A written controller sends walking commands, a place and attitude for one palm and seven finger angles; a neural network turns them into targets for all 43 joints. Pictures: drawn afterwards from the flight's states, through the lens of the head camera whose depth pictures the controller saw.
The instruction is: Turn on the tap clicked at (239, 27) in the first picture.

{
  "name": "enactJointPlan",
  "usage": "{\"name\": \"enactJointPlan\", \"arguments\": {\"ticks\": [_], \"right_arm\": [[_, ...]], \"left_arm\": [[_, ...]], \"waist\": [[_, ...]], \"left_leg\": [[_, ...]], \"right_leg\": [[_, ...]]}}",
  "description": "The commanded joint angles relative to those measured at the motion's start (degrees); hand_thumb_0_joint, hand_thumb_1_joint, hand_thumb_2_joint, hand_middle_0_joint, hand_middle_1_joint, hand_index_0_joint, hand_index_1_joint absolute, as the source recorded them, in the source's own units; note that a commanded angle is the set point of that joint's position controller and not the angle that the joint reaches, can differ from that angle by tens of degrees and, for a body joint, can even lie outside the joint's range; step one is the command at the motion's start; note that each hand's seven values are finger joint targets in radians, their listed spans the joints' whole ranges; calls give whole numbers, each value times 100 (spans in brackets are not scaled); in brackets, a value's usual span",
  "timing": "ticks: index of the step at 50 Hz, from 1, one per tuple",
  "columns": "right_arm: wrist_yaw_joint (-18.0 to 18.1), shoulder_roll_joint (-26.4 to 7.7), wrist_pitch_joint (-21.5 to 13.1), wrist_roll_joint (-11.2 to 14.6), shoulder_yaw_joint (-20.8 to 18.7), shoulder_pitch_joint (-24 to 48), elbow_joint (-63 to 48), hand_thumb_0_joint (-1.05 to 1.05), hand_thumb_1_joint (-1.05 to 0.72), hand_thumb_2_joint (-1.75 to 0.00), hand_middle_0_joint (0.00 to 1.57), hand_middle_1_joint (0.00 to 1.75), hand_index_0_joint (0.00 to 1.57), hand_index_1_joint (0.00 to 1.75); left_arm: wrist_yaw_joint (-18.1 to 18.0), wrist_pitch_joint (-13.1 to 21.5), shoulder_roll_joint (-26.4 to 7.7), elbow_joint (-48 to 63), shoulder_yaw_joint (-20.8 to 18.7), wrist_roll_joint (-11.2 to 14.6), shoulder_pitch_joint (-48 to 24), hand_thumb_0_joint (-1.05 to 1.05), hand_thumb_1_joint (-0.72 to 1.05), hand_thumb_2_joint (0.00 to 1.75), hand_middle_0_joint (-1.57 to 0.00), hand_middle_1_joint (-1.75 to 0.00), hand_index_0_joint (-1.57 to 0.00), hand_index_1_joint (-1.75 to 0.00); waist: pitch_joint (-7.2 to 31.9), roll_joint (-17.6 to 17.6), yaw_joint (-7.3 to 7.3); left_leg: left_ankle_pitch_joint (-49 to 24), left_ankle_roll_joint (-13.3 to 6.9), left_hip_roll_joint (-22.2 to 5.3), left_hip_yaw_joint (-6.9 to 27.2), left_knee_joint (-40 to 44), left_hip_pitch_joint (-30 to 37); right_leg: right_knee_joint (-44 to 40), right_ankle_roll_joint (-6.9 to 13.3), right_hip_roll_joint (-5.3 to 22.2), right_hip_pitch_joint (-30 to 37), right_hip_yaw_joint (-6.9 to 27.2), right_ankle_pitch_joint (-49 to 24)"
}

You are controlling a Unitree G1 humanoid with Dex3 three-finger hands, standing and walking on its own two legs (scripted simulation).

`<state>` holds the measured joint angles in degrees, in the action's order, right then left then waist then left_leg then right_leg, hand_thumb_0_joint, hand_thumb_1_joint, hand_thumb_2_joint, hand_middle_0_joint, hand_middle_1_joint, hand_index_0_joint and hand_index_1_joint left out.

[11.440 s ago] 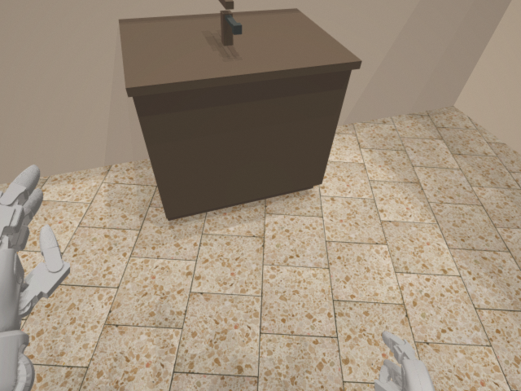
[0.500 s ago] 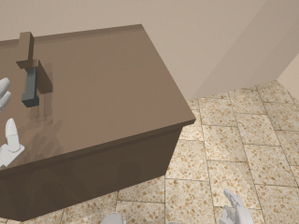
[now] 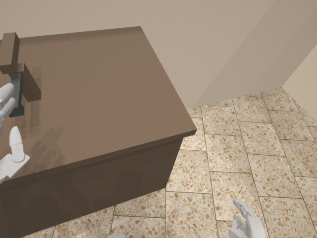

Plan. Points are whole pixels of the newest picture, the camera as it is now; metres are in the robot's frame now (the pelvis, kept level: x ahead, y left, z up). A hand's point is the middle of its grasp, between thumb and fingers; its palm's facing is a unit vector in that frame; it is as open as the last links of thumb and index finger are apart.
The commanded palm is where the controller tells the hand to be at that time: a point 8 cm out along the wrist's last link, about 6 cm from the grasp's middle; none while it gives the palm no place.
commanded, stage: come to a stop and stand still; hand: left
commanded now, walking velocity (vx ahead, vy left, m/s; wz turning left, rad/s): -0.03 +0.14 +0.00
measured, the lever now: (14, 108) +0.36 +0.36 +0.10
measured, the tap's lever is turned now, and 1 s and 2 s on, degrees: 0 0 0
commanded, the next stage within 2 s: look again from close up in 1.34 s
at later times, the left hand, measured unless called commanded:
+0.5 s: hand (2, 151) +0.22 +0.28 +0.17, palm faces +0.42 -0.83 -0.37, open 7.4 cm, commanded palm +0.16 +0.31 +0.19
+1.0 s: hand (6, 141) +0.24 +0.28 +0.17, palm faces +0.36 -0.86 -0.35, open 7.5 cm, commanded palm +0.17 +0.32 +0.19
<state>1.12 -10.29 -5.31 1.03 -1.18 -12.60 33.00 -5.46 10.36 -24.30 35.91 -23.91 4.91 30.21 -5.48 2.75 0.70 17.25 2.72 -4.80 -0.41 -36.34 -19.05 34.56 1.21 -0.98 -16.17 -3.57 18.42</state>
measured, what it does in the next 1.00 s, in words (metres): stands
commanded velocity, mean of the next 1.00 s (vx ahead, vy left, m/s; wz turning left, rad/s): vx -0.01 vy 0.01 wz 0.00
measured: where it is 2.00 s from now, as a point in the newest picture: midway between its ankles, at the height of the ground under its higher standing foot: outside the picture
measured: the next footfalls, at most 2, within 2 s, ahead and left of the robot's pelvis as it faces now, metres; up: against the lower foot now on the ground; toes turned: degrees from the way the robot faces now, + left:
none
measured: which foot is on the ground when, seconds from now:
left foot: down 0.00-1.00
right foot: down 0.00-1.00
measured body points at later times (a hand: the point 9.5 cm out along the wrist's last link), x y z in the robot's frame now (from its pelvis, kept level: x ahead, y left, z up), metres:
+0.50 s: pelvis +0.01 +0.03 +0.01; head +0.05 +0.04 +0.46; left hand +0.20 +0.32 +0.19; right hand +0.19 -0.19 -0.07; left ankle +0.02 +0.15 -0.73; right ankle +0.00 -0.10 -0.73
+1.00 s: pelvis +0.00 +0.04 +0.01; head +0.03 +0.05 +0.46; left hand +0.22 +0.32 +0.19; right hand +0.18 -0.20 -0.06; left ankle +0.02 +0.15 -0.73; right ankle +0.00 -0.10 -0.73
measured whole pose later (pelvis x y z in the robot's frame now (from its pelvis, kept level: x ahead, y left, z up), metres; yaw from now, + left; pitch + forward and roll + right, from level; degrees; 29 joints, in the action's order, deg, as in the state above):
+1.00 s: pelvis +0.00 +0.04 +0.01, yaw -2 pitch -1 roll -1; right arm -0.7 -12.4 -8.5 0.9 -0.9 -10.8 32.8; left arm -6.6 11.8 -19.8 24.5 -20.0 2.6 21.1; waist -4.2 0.9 -0.7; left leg 13.7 -1.1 -1.3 -4.4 -28.4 -13.9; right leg 26.4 -2.3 2.3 -11.9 -0.1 13.7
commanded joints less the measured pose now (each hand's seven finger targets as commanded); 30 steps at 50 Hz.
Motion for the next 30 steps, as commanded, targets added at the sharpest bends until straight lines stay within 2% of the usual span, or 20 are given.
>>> {"name": "enactJointPlan", "arguments": {"ticks": [1,2,3,4,5,6,7,8,9,11,13,14,17,20,22,23,24,27,28,30], "right_arm": [[72,-685,-349,38,-181,448,-861,0,-90,-90,20,30,20,30],[71,-692,-378,74,-206,434,-861,0,-90,-90,20,30,20,30],[107,-691,-388,115,-216,471,-853,0,-90,-90,20,30,20,30],[104,-729,-382,83,-217,376,-812,0,-90,-90,20,30,20,30],[101,-738,-402,108,-256,365,-844,0,-90,-90,20,30,20,30],[91,-749,-389,92,-233,380,-806,0,-90,-90,20,30,20,30],[90,-740,-375,94,-230,413,-816,0,-90,-90,20,30,20,30],[121,-759,-350,95,-218,521,-807,0,-90,-90,20,30,20,30],[110,-771,-296,58,-201,474,-783,0,-90,-90,20,30,20,30],[100,-796,-251,87,-224,507,-845,0,-90,-90,20,30,20,30],[121,-787,-228,114,-218,565,-860,0,-90,-90,20,30,20,30],[116,-805,-207,87,-210,511,-827,0,-90,-90,20,30,20,30],[103,-807,-221,99,-214,531,-867,0,-90,-90,20,30,20,30],[110,-789,-240,83,-172,556,-872,0,-90,-90,20,30,20,30],[88,-792,-258,78,-167,562,-884,0,-90,-90,20,30,20,30],[109,-792,-275,79,-150,632,-868,0,-90,-90,20,30,20,30],[101,-790,-279,54,-139,566,-846,0,-90,-90,20,30,20,30],[64,-760,-309,58,-148,556,-886,0,-90,-90,20,30,20,30],[82,-770,-316,71,-144,597,-863,0,-90,-90,20,30,20,30],[56,-765,-308,57,-149,540,-891,0,-90,-90,20,30,20,30]], "left_arm": [[-253,377,-979,1062,-777,-119,-460,0,90,90,-20,-30,-20,-30],[-289,373,-956,1023,-716,-137,-526,0,90,90,-20,-30,-20,-30],[-340,336,-919,1058,-639,-133,-515,0,90,90,-20,-30,-20,-30],[-365,324,-821,857,-549,-115,-395,0,90,90,-20,-30,-20,-30],[-390,300,-793,831,-518,-103,-359,0,90,90,-20,-30,-20,-30],[-416,312,-775,761,-525,-109,-259,0,90,90,-20,-30,-20,-30],[-429,316,-778,752,-550,-109,-158,0,90,90,-20,-30,-20,-30],[-454,297,-828,707,-610,-120,-7,0,90,90,-20,-30,-20,-30],[-437,316,-678,682,-482,-132,33,0,90,90,-20,-30,-20,-30],[-429,296,-771,660,-569,-151,-69,0,90,90,-20,-30,-20,-30],[-416,270,-792,670,-569,-159,-204,0,90,90,-20,-30,-20,-30],[-398,273,-671,571,-459,-166,-260,0,90,90,-20,-30,-20,-30],[-376,241,-633,515,-381,-165,-506,0,90,90,-20,-30,-20,-30],[-370,236,-587,547,-283,-191,-669,0,90,90,-20,-30,-20,-30],[-365,232,-553,644,-211,-214,-794,0,90,90,-20,-30,-20,-30],[-379,243,-621,784,-257,-226,-876,0,90,90,-20,-30,-20,-30],[-374,265,-537,800,-176,-232,-877,0,90,90,-20,-30,-20,-30],[-383,259,-610,829,-247,-245,-843,0,90,90,-20,-30,-20,-30],[-394,265,-656,930,-291,-240,-788,0,90,90,-20,-30,-20,-30],[-376,263,-603,903,-253,-231,-728,0,90,90,-20,-30,-20,-30]], "waist": [[1062,-1356,-83],[1141,-843,-69],[1195,-390,-2],[1220,-69,8],[1217,60,-7],[1225,-40,-20],[1208,-73,-39],[1168,-313,-61],[1203,-444,-43],[1149,-520,-57],[1038,-414,-43],[1037,-378,-33],[915,-393,-42],[825,-683,-49],[828,-687,-52],[858,-876,-54],[916,-926,-52],[1074,-892,-89],[1143,-997,-77],[1218,-958,-89]], "left_leg": [[-1477,-603,-500,609,783,380],[-1247,-496,-267,348,453,361],[-1235,-398,-29,106,156,470],[-1042,-353,166,-22,-23,363],[-930,-308,265,-30,13,326],[-939,-325,243,-31,164,371],[-1095,-347,178,9,390,490],[-1450,-405,51,83,595,752],[-1688,-470,-88,178,683,811],[-1821,-518,-229,330,722,704],[-1720,-501,-210,338,753,708],[-1614,-514,-195,342,771,649],[-1081,-498,-147,386,913,580],[-707,-547,-192,487,1184,519],[-541,-540,-162,497,1239,484],[-588,-544,-190,505,1318,590],[-689,-561,-186,529,1334,589],[-1052,-546,-199,534,1290,673],[-1312,-537,-217,521,1278,812],[-1599,-521,-214,540,1246,821]], "right_leg": [[-1007,-79,420,784,406,-1195],[-1171,-16,598,972,626,-1656],[-1177,156,874,953,928,-2334],[-1185,289,1111,1022,1035,-2699],[-1136,413,1270,1076,1152,-2982],[-1092,412,1310,1078,1102,-2987],[-1006,346,1234,1022,962,-2836],[-931,247,1092,817,834,-2625],[-868,121,890,796,579,-2255],[-918,18,703,830,459,-1981],[-1008,38,692,803,479,-1935],[-1032,40,658,833,447,-1835],[-1136,57,630,730,493,-1409],[-1164,18,537,716,408,-1140],[-1177,28,509,774,410,-1118],[-1170,30,516,760,389,-1141],[-1130,14,458,814,313,-1204],[-1131,11,460,964,313,-1427],[-1114,17,477,972,286,-1542],[-1104,12,454,1043,250,-1631]]}}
